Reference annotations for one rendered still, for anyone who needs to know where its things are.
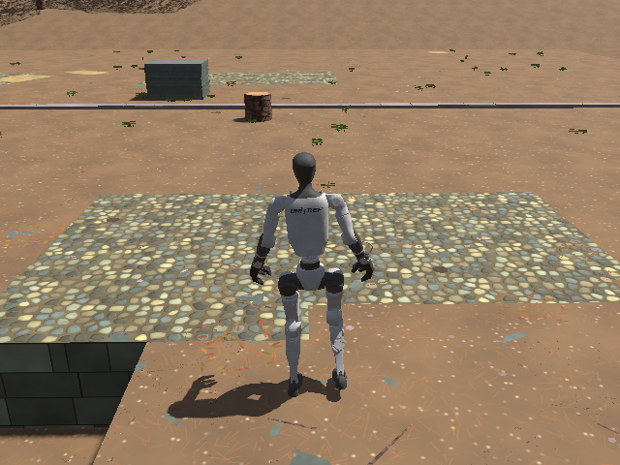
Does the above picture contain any robot right shin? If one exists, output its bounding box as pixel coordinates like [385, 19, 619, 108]
[329, 309, 345, 377]

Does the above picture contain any robot left thigh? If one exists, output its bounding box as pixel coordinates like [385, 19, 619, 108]
[278, 271, 302, 338]

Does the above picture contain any robot left hand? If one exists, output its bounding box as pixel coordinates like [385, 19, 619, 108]
[250, 264, 271, 285]

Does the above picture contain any robot right upper arm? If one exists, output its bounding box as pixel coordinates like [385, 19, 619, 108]
[326, 194, 357, 246]

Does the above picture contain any left robot forearm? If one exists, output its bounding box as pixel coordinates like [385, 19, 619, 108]
[252, 233, 270, 268]

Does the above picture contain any right robot forearm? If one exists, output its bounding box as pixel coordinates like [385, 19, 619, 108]
[349, 230, 370, 264]

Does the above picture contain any robot right hand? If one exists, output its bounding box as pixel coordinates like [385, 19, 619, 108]
[352, 259, 374, 282]

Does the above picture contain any robot left upper arm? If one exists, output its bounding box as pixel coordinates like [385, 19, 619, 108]
[261, 196, 286, 248]

